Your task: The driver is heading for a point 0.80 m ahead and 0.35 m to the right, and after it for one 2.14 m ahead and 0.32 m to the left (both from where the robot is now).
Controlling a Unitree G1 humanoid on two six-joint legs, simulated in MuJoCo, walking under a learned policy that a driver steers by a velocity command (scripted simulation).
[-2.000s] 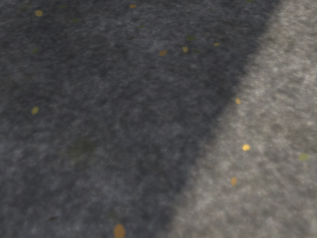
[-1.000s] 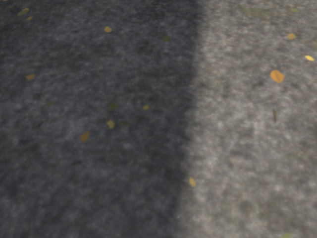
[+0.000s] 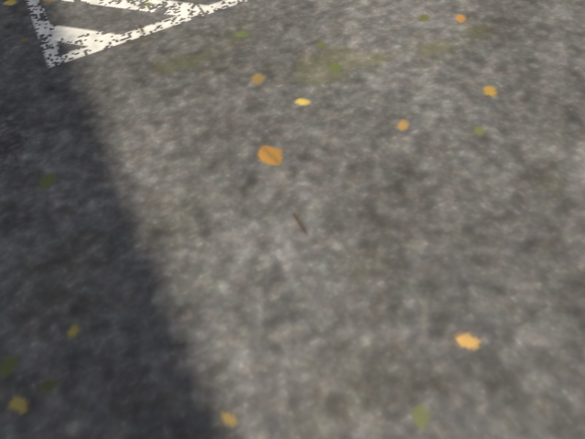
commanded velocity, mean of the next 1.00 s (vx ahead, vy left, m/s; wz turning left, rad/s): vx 0.24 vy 0.00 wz -0.59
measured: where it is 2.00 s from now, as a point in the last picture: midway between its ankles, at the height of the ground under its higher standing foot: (509, 344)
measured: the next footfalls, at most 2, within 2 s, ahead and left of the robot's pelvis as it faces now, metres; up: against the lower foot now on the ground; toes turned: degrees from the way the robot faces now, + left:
left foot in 0.24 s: +0.07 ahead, +0.13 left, +0.00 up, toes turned -14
right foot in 0.70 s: +0.07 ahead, -0.17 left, +0.00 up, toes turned -28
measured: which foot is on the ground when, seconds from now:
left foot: up 0.00-0.22, down 0.24-0.70, up 0.72-1.00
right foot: down 0.00-0.24, up 0.26-0.68, down 0.70-1.00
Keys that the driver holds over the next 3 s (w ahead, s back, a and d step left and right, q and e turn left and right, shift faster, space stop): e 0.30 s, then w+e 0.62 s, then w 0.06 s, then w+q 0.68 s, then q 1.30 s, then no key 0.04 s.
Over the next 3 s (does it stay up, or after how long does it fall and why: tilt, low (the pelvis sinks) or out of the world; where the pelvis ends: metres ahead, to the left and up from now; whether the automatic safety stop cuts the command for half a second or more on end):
stays up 0.67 -0.41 -0.02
